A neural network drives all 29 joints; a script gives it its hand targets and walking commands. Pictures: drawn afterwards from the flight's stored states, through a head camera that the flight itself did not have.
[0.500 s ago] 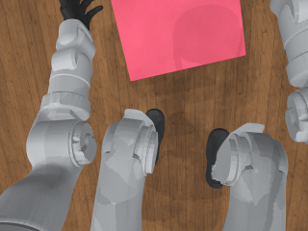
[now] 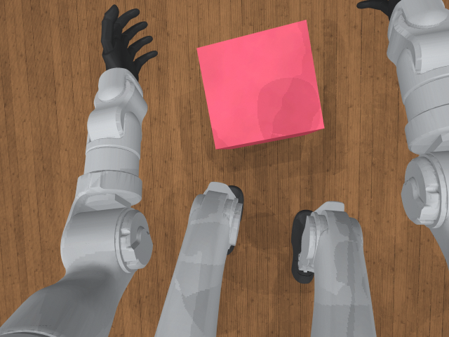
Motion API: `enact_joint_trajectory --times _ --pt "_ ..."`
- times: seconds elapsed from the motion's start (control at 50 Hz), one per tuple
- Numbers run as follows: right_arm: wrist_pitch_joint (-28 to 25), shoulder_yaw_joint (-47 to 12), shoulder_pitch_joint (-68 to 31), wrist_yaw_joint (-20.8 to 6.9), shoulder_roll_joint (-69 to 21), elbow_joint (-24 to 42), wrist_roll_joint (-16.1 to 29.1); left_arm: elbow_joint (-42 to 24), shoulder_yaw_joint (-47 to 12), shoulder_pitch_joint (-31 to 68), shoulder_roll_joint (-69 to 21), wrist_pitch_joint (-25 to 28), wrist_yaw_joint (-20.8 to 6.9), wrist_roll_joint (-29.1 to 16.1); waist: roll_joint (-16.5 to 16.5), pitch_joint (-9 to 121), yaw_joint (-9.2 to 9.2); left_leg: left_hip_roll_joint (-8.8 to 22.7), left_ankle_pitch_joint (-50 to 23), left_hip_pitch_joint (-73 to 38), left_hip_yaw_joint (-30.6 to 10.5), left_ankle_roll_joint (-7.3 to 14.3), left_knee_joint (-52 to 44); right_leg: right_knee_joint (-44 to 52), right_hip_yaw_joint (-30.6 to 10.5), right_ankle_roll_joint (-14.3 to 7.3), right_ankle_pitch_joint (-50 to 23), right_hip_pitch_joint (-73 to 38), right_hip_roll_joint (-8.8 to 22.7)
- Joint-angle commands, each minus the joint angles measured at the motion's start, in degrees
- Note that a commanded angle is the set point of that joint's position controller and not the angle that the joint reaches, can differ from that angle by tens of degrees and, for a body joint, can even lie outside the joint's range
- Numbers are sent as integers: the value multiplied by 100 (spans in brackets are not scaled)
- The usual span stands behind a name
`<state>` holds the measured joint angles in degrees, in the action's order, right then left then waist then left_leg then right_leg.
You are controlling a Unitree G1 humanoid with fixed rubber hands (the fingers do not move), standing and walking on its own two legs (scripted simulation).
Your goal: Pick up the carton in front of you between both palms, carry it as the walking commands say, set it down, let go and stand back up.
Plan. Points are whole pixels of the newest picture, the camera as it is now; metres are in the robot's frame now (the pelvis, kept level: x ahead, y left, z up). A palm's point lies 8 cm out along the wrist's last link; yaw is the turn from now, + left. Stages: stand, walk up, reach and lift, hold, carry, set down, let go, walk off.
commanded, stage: set down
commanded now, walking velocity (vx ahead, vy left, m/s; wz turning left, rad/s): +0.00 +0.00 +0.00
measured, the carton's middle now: (260, 99) +0.49 +0.06 -0.37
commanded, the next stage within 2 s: let go in 0.40 s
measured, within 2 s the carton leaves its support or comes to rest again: neither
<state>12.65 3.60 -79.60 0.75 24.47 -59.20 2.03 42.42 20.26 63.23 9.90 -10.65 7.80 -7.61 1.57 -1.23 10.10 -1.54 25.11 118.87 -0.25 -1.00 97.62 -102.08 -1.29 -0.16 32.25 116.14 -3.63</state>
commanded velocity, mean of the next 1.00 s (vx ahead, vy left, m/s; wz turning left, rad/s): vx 0.00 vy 0.00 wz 0.00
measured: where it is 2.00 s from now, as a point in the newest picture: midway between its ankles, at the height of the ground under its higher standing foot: (264, 245)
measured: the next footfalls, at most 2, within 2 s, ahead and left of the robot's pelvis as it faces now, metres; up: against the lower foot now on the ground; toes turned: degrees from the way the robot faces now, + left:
none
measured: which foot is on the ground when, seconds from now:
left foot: down 0.00-1.00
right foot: down 0.00-1.00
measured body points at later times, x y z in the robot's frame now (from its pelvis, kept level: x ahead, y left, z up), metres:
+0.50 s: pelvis +0.03 +0.00 +0.14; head +0.33 +0.01 +0.47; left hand +0.48 +0.26 +0.04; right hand +0.59 -0.13 +0.04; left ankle +0.12 +0.12 -0.46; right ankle +0.08 -0.11 -0.46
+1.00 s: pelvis +0.09 +0.02 +0.25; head +0.26 +0.02 +0.66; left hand +0.35 +0.27 +0.15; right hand +0.43 -0.17 +0.14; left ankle +0.12 +0.12 -0.46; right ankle +0.08 -0.11 -0.46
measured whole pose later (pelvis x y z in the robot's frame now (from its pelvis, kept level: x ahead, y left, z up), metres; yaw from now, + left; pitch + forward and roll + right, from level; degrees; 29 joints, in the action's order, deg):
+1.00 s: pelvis +0.09 +0.02 +0.25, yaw -1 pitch +24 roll -1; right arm 3.1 9.4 -16.4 3.3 8.6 -34.6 -4.8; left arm 28.6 5.6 7.4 11.3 -2.3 -5.9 -0.7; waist -1.1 2.2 6.2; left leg -2.3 15.1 49.4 -1.1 1.5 41.0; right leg -41.5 -4.1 1.2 19.3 45.7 -1.9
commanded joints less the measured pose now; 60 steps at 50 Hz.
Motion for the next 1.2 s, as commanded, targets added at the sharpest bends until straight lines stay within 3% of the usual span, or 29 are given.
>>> enact_joint_trajectory --times 0.0,0.14,0.36,0.46,0.6,0.68,0.76,0.9,1.04,1.1,1.18 --pt "7 85 -1717 -6 457 943 -56 -838 88 944 805 14 -69 -15 1086 6816 344 -227 -2217 -3913 584 -247 -992 1319 200 24 -1632 -3801 -213" --pt "59 348 -1230 -93 337 934 -264 -869 166 592 658 -39 -235 131 935 6514 252 -231 -2413 -4255 576 -284 -1741 2091 143 65 -1931 -4187 -220" --pt "-62 578 -839 -259 168 818 -460 -903 348 239 495 62 -384 475 784 6103 281 -182 -2642 -5109 522 -291 -3043 3413 17 115 -2276 -5059 -186" --pt "-157 847 -191 -215 -89 815 -732 -863 339 -264 343 175 -570 717 699 6160 114 -165 -2874 -5706 471 -265 -3535 3964 -1 150 -2645 -5527 -171" --pt "-322 1113 1875 293 -988 1965 -1073 -1346 74 -1916 518 407 -1087 1205 487 6339 -66 -194 -3413 -6992 389 -115 -4200 4750 -53 254 -3534 -6728 -156" --pt "-445 988 2786 544 -1206 2858 -976 -1618 -314 -2670 738 498 -1340 1197 267 5549 -119 -131 -3247 -7950 234 0 -4660 5359 -13 272 -2867 -6781 -143" --pt "-626 829 3737 552 -1292 3186 -831 -1633 -746 -3529 715 630 -1472 1016 44 4608 -213 -15 -2971 -8842 23 32 -5114 5853 46 224 -2185 -6689 -86" --pt "-980 684 5516 294 -1208 2985 -712 -1739 -1257 -5150 567 881 -1407 729 -277 3573 -357 131 -3459 -10257 -326 -49 -5660 6345 113 109 -1887 -6827 -62" --pt "-1294 550 7052 134 -1050 3062 -599 -2266 -1660 -6579 542 1081 -1222 561 -441 2792 -501 171 -4399 -11400 -471 -136 -6129 6959 72 6 -2304 -7796 -63" --pt "-1373 454 7511 76 -1002 3200 -550 -2419 -1721 -6977 576 1118 -1186 539 -318 2294 -604 118 -4270 -11456 -417 -152 -6407 7271 46 10 -2551 -8510 -28" --pt "-1371 293 8053 -7 -962 3373 -467 -2450 -1737 -7321 660 1094 -1192 530 -24 1599 -738 -11 -3565 -11236 -241 -105 -6847 7633 -22 66 -2911 -9509 109"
